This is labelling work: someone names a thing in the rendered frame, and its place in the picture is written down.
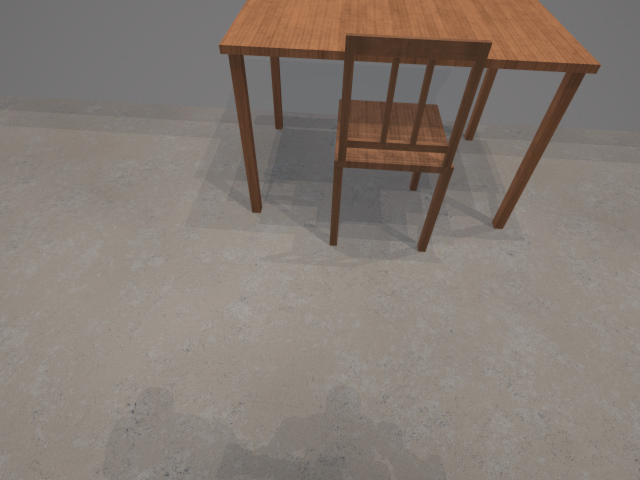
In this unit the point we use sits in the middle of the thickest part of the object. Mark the table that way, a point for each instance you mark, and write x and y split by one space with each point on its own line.
524 35

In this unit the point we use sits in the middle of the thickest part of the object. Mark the chair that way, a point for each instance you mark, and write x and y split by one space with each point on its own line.
402 136

